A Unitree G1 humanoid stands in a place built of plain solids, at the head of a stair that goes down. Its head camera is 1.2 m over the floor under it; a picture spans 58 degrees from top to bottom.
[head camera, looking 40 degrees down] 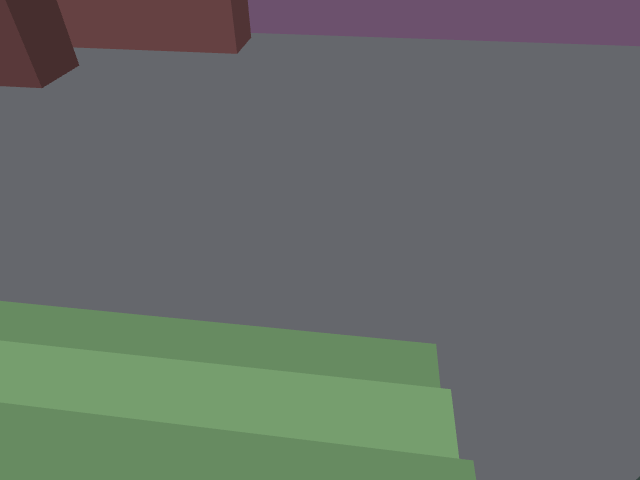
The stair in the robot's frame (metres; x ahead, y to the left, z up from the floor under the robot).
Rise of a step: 0.17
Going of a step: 0.34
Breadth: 2.46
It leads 7 degrees to the right of straight ahead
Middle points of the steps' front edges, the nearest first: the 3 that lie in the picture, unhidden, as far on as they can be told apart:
0.73 0.75 -0.17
1.08 0.70 -0.34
1.42 0.66 -0.51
